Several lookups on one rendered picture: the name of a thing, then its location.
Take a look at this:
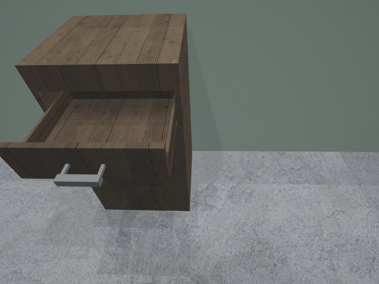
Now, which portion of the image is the cabinet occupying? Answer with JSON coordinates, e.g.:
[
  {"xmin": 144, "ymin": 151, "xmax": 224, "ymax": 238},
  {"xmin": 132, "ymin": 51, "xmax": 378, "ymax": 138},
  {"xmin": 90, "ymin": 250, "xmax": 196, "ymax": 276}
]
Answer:
[{"xmin": 15, "ymin": 13, "xmax": 192, "ymax": 211}]

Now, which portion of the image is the handle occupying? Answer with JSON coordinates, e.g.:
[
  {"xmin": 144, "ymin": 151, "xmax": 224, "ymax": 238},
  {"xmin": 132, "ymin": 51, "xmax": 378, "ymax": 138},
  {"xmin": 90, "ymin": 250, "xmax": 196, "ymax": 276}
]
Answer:
[{"xmin": 53, "ymin": 164, "xmax": 106, "ymax": 187}]

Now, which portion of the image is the drawer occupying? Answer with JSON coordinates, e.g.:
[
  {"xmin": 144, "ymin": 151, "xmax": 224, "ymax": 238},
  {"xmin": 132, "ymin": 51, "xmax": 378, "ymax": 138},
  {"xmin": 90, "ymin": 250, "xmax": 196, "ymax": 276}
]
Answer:
[{"xmin": 0, "ymin": 91, "xmax": 177, "ymax": 180}]

